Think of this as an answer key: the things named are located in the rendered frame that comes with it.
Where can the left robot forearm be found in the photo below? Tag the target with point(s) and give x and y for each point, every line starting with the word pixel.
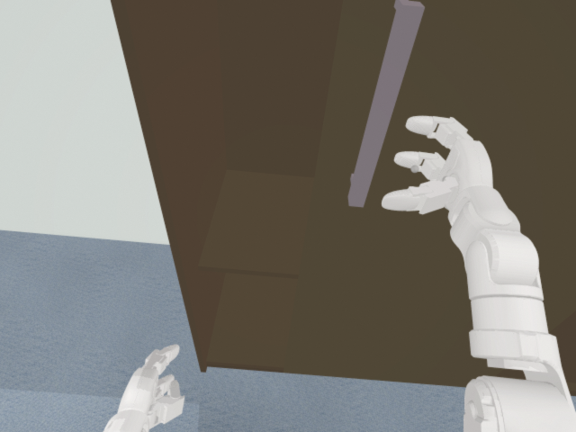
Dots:
pixel 130 420

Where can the wardrobe door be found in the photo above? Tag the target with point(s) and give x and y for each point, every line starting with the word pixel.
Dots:
pixel 381 294
pixel 565 334

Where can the robot right upper arm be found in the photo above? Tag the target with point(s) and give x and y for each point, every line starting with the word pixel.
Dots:
pixel 498 404

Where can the right robot forearm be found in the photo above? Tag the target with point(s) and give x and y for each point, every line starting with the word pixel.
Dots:
pixel 504 286

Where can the right robot hand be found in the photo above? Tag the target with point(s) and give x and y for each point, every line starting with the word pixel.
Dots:
pixel 467 165

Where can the handle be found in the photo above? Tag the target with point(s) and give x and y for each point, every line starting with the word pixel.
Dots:
pixel 403 34

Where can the left robot hand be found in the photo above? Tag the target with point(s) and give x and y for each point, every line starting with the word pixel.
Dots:
pixel 145 392

